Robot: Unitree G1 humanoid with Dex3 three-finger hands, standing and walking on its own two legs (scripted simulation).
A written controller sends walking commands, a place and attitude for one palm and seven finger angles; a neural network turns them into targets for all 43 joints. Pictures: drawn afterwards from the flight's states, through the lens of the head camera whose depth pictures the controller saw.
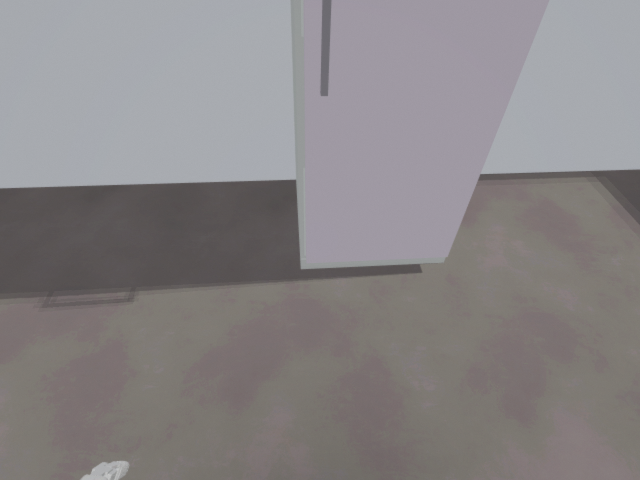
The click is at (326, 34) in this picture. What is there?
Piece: fridge door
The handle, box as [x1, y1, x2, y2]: [320, 0, 330, 95]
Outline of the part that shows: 322,0 320,93 321,95 327,95 330,0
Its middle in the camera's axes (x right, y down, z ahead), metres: +0.01 -0.49 +0.84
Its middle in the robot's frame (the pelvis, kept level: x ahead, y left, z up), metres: +0.98 +0.05 +0.21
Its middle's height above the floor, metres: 0.98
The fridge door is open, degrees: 0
